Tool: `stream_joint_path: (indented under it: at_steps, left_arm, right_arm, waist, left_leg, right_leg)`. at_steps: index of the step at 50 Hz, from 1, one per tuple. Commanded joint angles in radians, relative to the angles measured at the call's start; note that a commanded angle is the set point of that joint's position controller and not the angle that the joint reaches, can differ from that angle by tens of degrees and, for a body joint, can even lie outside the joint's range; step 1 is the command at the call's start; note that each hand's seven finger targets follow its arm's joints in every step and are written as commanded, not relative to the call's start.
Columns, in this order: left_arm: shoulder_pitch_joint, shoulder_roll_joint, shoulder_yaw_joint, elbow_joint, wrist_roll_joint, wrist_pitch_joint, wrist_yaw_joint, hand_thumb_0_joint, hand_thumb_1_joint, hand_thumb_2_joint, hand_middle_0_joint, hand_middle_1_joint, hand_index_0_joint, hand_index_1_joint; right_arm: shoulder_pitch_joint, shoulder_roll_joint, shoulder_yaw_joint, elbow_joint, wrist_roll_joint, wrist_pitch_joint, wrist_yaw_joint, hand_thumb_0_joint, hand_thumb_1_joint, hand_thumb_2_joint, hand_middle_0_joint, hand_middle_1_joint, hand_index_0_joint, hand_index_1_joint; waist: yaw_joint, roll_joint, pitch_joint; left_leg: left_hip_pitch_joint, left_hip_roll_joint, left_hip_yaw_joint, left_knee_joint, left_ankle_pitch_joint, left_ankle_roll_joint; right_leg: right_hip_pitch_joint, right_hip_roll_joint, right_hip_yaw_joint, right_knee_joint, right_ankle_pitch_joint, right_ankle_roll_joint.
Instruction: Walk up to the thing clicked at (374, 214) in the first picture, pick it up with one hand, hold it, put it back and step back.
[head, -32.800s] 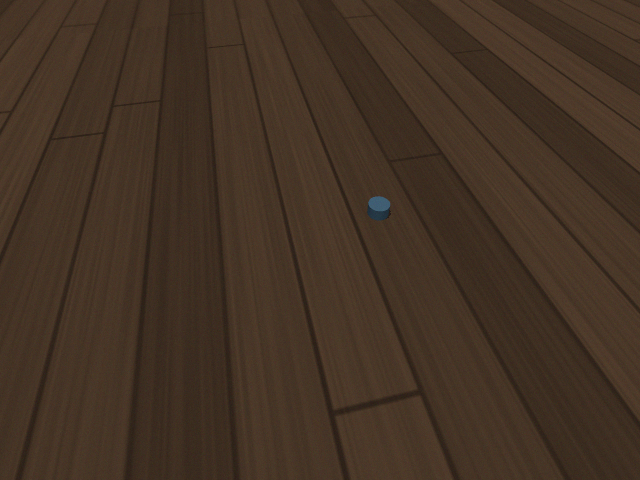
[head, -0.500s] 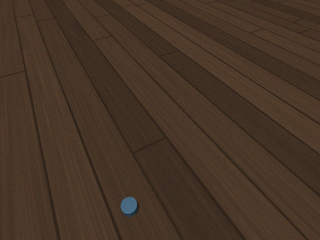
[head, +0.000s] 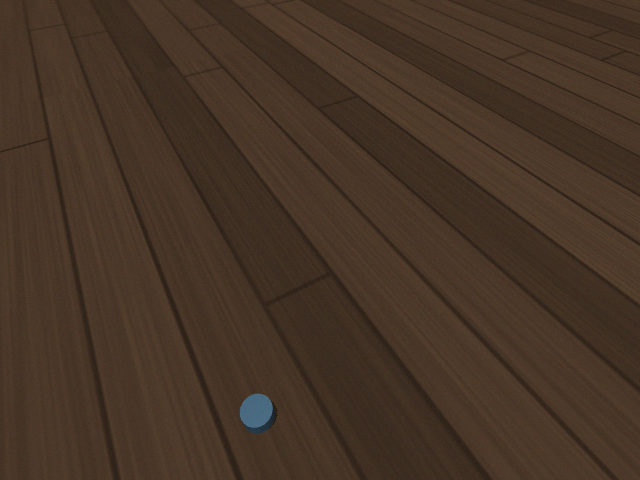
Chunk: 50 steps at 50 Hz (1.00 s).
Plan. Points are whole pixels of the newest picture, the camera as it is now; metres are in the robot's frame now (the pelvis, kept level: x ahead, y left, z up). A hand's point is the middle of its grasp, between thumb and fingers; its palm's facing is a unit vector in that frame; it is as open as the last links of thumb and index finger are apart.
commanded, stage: stand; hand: left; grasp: from above
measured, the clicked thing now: (257, 413) +0.45 +0.23 -0.75
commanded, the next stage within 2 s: step back in 0.44 s
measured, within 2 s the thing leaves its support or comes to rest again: neither
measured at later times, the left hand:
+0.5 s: hand out of the picture +0.07 +0.25 -0.16, palm faces +0.01 -0.94 -0.34, open 7.4 cm
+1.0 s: hand out of the picture +0.04 +0.32 -0.18, palm faces -0.08 -0.93 -0.37, open 7.4 cm
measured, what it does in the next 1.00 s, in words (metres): walks backwards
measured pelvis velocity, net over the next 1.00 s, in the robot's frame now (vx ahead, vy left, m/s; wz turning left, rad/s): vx -0.09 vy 0.06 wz -0.04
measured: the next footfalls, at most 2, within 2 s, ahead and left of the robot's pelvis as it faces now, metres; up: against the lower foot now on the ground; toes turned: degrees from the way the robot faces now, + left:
right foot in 1.16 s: -0.11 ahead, -0.08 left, +0.00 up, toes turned -3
left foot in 1.52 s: -0.21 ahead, +0.16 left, +0.00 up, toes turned -1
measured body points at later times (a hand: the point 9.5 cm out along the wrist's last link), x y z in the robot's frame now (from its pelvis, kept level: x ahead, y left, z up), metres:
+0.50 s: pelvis -0.01 +0.00 +0.00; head +0.01 -0.01 +0.45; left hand +0.07 +0.30 -0.13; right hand +0.07 -0.30 -0.14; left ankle +0.02 +0.14 -0.75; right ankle -0.02 -0.12 -0.75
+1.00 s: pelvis -0.09 +0.06 -0.02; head -0.01 +0.07 +0.42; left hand +0.04 +0.36 -0.15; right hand -0.01 -0.25 -0.13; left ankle -0.04 +0.14 -0.75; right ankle -0.13 -0.08 -0.69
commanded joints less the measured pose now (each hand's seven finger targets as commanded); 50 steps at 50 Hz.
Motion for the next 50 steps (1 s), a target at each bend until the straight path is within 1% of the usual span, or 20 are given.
stream_joint_path:
  at_steps: [1, 7, 16, 21, 22, 24, 26, 27, 28, 29, 32, 34, 35, 36, 37, 38, 41, 42, 45, 50]
  left_arm:
    - [-0.035, 0.210, 0.042, -0.065, 0.002, -0.022, 0.018, 0.000, 0.900, 0.900, -0.200, -0.300, -0.200, -0.300]
    - [-0.032, 0.214, 0.039, -0.074, -0.001, -0.024, 0.018, 0.000, 0.900, 0.900, -0.200, -0.300, -0.200, -0.300]
    - [-0.041, 0.215, 0.037, -0.075, 0.001, -0.023, 0.015, 0.000, 0.900, 0.900, -0.200, -0.300, -0.200, -0.300]
    - [-0.034, 0.222, 0.036, -0.078, 0.003, -0.027, 0.015, 0.000, 0.900, 0.900, -0.200, -0.300, -0.200, -0.300]
    - [-0.038, 0.309, 0.091, -0.087, -0.022, -0.014, 0.016, 0.000, 0.900, 0.900, -0.200, -0.300, -0.200, -0.300]
    - [-0.017, 0.304, 0.098, -0.129, -0.026, -0.009, 0.020, 0.000, 0.900, 0.900, -0.200, -0.300, -0.200, -0.300]
    - [-0.058, 0.317, 0.110, -0.178, -0.017, 0.002, 0.022, 0.000, 0.900, 0.900, -0.200, -0.300, -0.200, -0.300]
    - [-0.101, 0.316, 0.110, -0.207, -0.008, 0.007, 0.023, 0.000, 0.900, 0.900, -0.200, -0.300, -0.200, -0.300]
    - [-0.116, 0.319, 0.114, -0.235, 0.006, 0.009, 0.023, 0.000, 0.900, 0.900, -0.200, -0.300, -0.200, -0.300]
    - [-0.145, 0.319, 0.113, -0.255, 0.012, 0.010, 0.025, 0.000, 0.900, 0.900, -0.200, -0.300, -0.200, -0.300]
    - [-0.172, 0.305, 0.103, -0.295, 0.018, 0.015, 0.029, 0.000, 0.900, 0.900, -0.200, -0.300, -0.200, -0.300]
    - [-0.149, 0.292, 0.093, -0.306, 0.000, 0.031, 0.026, 0.000, 0.900, 0.900, -0.200, -0.300, -0.200, -0.300]
    - [-0.106, 0.252, 0.088, -0.308, -0.012, 0.043, 0.022, 0.000, 0.900, 0.900, -0.200, -0.300, -0.200, -0.300]
    - [-0.059, 0.201, 0.080, -0.327, -0.024, 0.051, 0.023, 0.000, 0.900, 0.900, -0.200, -0.300, -0.200, -0.300]
    - [-0.068, 0.212, 0.084, -0.320, -0.020, 0.058, 0.036, 0.000, 0.900, 0.900, -0.200, -0.300, -0.200, -0.300]
    - [-0.077, 0.228, 0.085, -0.310, -0.013, 0.059, 0.048, 0.000, 0.900, 0.900, -0.200, -0.300, -0.200, -0.300]
    - [-0.015, 0.243, 0.087, -0.286, -0.026, 0.063, 0.048, 0.000, 0.900, 0.900, -0.200, -0.300, -0.200, -0.300]
    - [0.003, 0.256, 0.091, -0.285, -0.022, 0.062, 0.047, 0.000, 0.900, 0.900, -0.200, -0.300, -0.200, -0.300]
    - [-0.017, 0.249, 0.095, -0.306, -0.008, 0.053, 0.040, 0.000, 0.900, 0.900, -0.200, -0.300, -0.200, -0.300]
    - [-0.003, 0.243, 0.105, -0.330, -0.002, 0.046, 0.030, 0.000, 0.900, 0.900, -0.200, -0.300, -0.200, -0.300]
  right_arm:
    - [-0.043, -0.201, -0.034, -0.054, 0.004, -0.015, -0.014, 0.000, -0.900, -0.900, 0.200, 0.300, 0.200, 0.300]
    - [-0.036, -0.204, -0.034, -0.054, 0.004, -0.017, -0.013, 0.000, -0.900, -0.900, 0.200, 0.300, 0.200, 0.300]
    - [-0.037, -0.203, -0.031, -0.052, 0.007, -0.013, -0.011, 0.000, -0.900, -0.900, 0.200, 0.300, 0.200, 0.300]
    - [-0.039, -0.203, -0.034, -0.059, 0.006, -0.014, -0.008, 0.000, -0.900, -0.900, 0.200, 0.300, 0.200, 0.300]
    - [-0.070, -0.264, -0.054, -0.098, 0.012, 0.004, -0.003, 0.000, -0.900, -0.900, 0.200, 0.300, 0.200, 0.300]
    - [-0.042, -0.239, -0.057, -0.133, 0.028, 0.013, -0.003, 0.000, -0.900, -0.900, 0.200, 0.300, 0.200, 0.300]
    - [-0.005, -0.225, -0.070, -0.162, 0.027, 0.030, -0.002, 0.000, -0.900, -0.900, 0.200, 0.300, 0.200, 0.300]
    - [0.013, -0.229, -0.080, -0.175, 0.022, 0.041, 0.001, 0.000, -0.900, -0.900, 0.200, 0.300, 0.200, 0.300]
    - [0.030, -0.235, -0.089, -0.190, 0.015, 0.053, 0.005, 0.000, -0.900, -0.900, 0.200, 0.300, 0.200, 0.300]
    - [0.060, -0.231, -0.089, -0.202, 0.021, 0.060, 0.008, 0.000, -0.900, -0.900, 0.200, 0.300, 0.200, 0.300]
    - [0.106, -0.229, -0.095, -0.227, 0.024, 0.055, 0.009, 0.000, -0.900, -0.900, 0.200, 0.300, 0.200, 0.300]
    - [0.136, -0.223, -0.099, -0.217, 0.006, 0.037, 0.007, 0.000, -0.900, -0.900, 0.200, 0.300, 0.200, 0.300]
    - [0.110, -0.238, -0.104, -0.231, -0.009, 0.028, 0.003, 0.000, -0.900, -0.900, 0.200, 0.300, 0.200, 0.300]
    - [0.093, -0.324, -0.125, -0.264, -0.032, 0.017, -0.001, 0.000, -0.900, -0.900, 0.200, 0.300, 0.200, 0.300]
    - [0.100, -0.394, -0.135, -0.268, -0.012, 0.015, -0.002, 0.000, -0.900, -0.900, 0.200, 0.300, 0.200, 0.300]
    - [0.080, -0.400, -0.138, -0.278, -0.007, 0.015, -0.006, 0.000, -0.900, -0.900, 0.200, 0.300, 0.200, 0.300]
    - [-0.016, -0.297, -0.111, -0.315, -0.009, 0.013, -0.026, 0.000, -0.900, -0.900, 0.200, 0.300, 0.200, 0.300]
    - [-0.001, -0.281, -0.108, -0.322, -0.004, 0.011, -0.031, 0.000, -0.900, -0.900, 0.200, 0.300, 0.200, 0.300]
    - [0.071, -0.267, -0.109, -0.321, -0.006, 0.011, -0.035, 0.000, -0.900, -0.900, 0.200, 0.300, 0.200, 0.300]
    - [0.088, -0.293, -0.113, -0.343, -0.005, 0.013, -0.036, 0.000, -0.900, -0.900, 0.200, 0.300, 0.200, 0.300]
  waist:
    - [0.002, -0.021, -0.078]
    - [0.000, -0.010, -0.107]
    - [-0.002, -0.012, -0.053]
    - [-0.002, -0.030, -0.068]
    - [-0.003, -0.038, 0.039]
    - [-0.008, -0.053, -0.056]
    - [-0.018, -0.132, -0.099]
    - [-0.028, -0.180, -0.107]
    - [-0.023, -0.189, -0.094]
    - [-0.043, -0.201, -0.073]
    - [-0.049, -0.210, -0.075]
    - [-0.053, -0.139, -0.098]
    - [-0.028, -0.017, -0.089]
    - [-0.002, 0.168, -0.110]
    - [-0.031, 0.189, -0.139]
    - [-0.045, 0.203, -0.145]
    - [0.017, 0.135, -0.129]
    - [0.016, 0.129, -0.148]
    - [-0.026, 0.085, -0.139]
    - [-0.054, 0.096, -0.121]
  left_leg:
    - [0.030, 0.097, -0.073, -0.029, 0.157, 0.043]
    - [0.037, 0.098, -0.061, -0.015, 0.224, 0.040]
    - [0.003, 0.096, -0.073, -0.047, 0.110, 0.038]
    - [0.009, 0.095, -0.069, -0.039, 0.135, 0.040]
    - [-0.087, 0.071, -0.061, 0.095, 0.292, 0.066]
    - [-0.074, 0.031, -0.017, 0.228, 0.310, 0.068]
    - [-0.093, -0.033, 0.020, 0.386, 0.077, 0.062]
    - [-0.117, -0.065, 0.007, 0.500, -0.202, 0.073]
    - [-0.131, -0.059, -0.031, 0.619, -0.351, 0.084]
    - [-0.149, -0.043, -0.061, 0.644, -0.376, 0.090]
    - [-0.197, -0.017, -0.034, 0.492, -0.287, 0.084]
    - [-0.130, -0.030, 0.027, 0.167, -0.027, 0.073]
    - [-0.097, 0.023, -0.041, 0.070, 0.245, 0.076]
    - [0.014, 0.213, -0.318, 0.066, 0.562, 0.131]
    - [0.006, 0.278, -0.372, 0.100, 0.705, 0.211]
    - [-0.029, 0.311, -0.442, 0.072, 0.617, 0.241]
    - [0.018, 0.196, -0.215, 0.139, 0.544, 0.195]
    - [0.062, 0.205, -0.220, 0.153, 0.521, 0.219]
    - [0.123, 0.220, -0.221, 0.163, 0.542, 0.252]
    - [0.117, 0.263, -0.239, 0.150, 0.468, 0.292]
  right_leg:
    - [-0.015, -0.110, 0.089, -0.063, 0.130, -0.018]
    - [0.008, -0.112, 0.086, -0.045, 0.226, -0.017]
    - [-0.031, -0.105, 0.091, -0.074, 0.077, -0.022]
    - [-0.018, -0.107, 0.089, -0.072, 0.125, -0.020]
    - [-0.073, -0.105, 0.106, 0.010, 0.301, -0.039]
    - [-0.041, -0.151, 0.124, 0.047, 0.455, -0.097]
    - [-0.079, -0.242, 0.186, 0.035, 0.456, -0.187]
    - [-0.123, -0.301, 0.228, 0.025, 0.436, -0.233]
    - [-0.193, -0.343, 0.250, 0.035, 0.407, -0.270]
    - [-0.220, -0.345, 0.233, 0.057, 0.410, -0.273]
    - [-0.155, -0.283, 0.187, 0.158, 0.418, -0.214]
    - [-0.115, -0.205, 0.127, 0.312, 0.367, -0.146]
    - [-0.136, -0.124, 0.082, 0.409, 0.251, -0.105]
    - [-0.318, 0.034, 0.083, 0.575, -0.132, -0.054]
    - [-0.353, 0.120, 0.194, 0.680, -0.454, -0.049]
    - [-0.359, 0.130, 0.262, 0.779, -0.483, -0.048]
    - [-0.431, 0.116, 0.267, 0.883, -0.327, -0.043]
    - [-0.432, 0.106, 0.251, 0.887, -0.306, -0.035]
    - [-0.437, 0.100, 0.222, 0.815, -0.328, 0.002]
    - [-0.396, 0.079, 0.176, 0.652, -0.330, 0.005]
